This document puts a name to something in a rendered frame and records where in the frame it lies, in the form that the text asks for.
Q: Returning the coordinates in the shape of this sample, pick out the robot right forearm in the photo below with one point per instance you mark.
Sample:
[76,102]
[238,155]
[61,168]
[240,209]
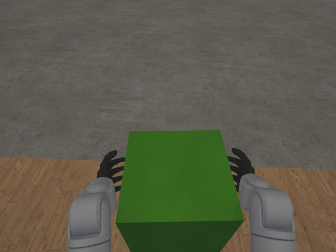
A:
[270,214]

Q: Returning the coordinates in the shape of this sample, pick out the robot left forearm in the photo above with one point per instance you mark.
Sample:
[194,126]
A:
[89,217]

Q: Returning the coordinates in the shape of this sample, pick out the robot right hand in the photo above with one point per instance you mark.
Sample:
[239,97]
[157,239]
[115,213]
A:
[244,166]

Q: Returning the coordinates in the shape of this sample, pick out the carton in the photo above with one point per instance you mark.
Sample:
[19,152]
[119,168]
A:
[177,193]

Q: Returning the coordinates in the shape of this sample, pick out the robot left hand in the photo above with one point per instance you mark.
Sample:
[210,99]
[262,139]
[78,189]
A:
[106,168]

